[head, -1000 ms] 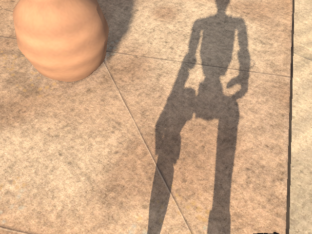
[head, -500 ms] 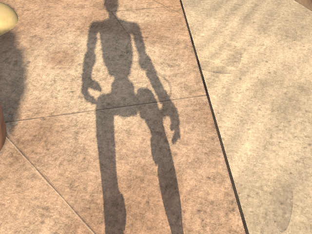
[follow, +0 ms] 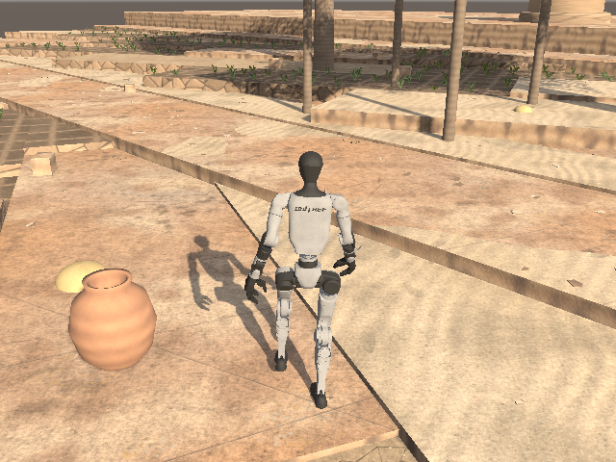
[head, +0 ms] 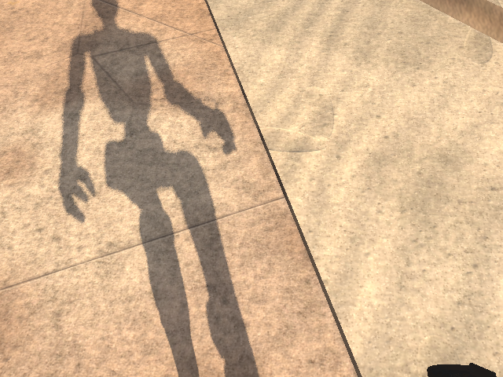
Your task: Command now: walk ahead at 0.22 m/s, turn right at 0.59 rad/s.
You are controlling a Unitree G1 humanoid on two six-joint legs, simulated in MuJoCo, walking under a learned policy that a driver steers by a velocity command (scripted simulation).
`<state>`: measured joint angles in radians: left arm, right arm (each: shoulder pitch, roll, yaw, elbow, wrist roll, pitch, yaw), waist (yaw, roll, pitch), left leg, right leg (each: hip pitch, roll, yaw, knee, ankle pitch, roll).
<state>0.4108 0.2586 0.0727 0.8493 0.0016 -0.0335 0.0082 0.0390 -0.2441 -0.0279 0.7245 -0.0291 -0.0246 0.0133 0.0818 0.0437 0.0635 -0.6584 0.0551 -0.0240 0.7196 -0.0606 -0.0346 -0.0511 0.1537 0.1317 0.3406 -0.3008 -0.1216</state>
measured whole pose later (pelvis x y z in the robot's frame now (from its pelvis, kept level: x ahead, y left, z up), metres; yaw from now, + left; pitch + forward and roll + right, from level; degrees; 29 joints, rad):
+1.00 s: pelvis +0.13 +0.02 +0.00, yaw -13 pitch -1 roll +0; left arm 0.30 0.24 0.04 0.94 0.02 0.00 0.01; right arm 0.31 -0.23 -0.03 0.93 -0.03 0.00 0.01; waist 0.00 0.00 -0.01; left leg -0.25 0.00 0.03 0.58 -0.37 0.05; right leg -0.14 0.04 0.03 0.45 -0.30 -0.06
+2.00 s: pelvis +0.58 -0.03 -0.01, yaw -12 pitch -2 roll -1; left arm 0.19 0.22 0.06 1.01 0.03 -0.05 -0.01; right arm 0.34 -0.22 -0.05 1.03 -0.03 -0.03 0.02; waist -0.04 -0.04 0.00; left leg -0.28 0.00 0.12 0.64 -0.32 0.08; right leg -0.43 0.05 0.05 1.43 -0.41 -0.17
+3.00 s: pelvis +1.16 -0.10 +0.02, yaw +6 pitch +0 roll +1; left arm 0.31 0.21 0.03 0.91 0.02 -0.08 0.02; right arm 0.19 -0.24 -0.07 0.90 -0.02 -0.02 0.02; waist -0.01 0.00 0.06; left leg -0.33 -0.15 0.11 0.55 -0.23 0.18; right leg -0.31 -0.02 -0.06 1.30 -0.38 -0.04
